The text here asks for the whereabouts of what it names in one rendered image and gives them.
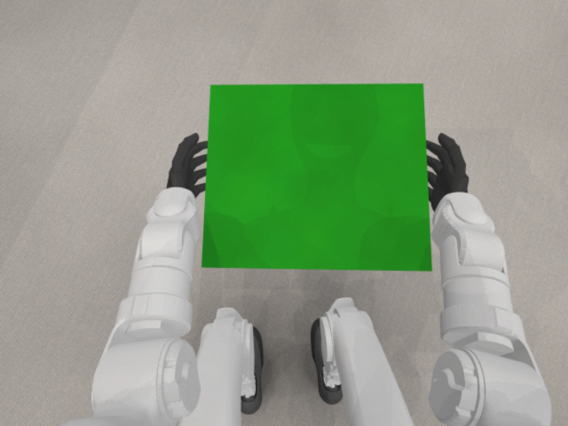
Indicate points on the left robot thigh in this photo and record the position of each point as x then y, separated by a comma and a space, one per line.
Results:
226, 353

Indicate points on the robot right forearm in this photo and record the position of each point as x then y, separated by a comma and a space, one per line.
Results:
478, 312

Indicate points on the robot left foot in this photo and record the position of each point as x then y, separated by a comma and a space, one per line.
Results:
250, 404

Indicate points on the right robot hand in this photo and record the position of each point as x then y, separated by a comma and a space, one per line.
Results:
450, 169

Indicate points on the carton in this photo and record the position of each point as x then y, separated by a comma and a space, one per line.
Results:
317, 176

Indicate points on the right robot upper arm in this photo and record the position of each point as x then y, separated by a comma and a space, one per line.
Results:
476, 388

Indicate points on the left robot hand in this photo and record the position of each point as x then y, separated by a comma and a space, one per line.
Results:
182, 172

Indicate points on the robot left forearm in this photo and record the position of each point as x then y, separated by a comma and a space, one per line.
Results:
158, 305

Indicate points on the left robot upper arm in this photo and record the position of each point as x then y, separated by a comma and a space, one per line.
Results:
145, 383

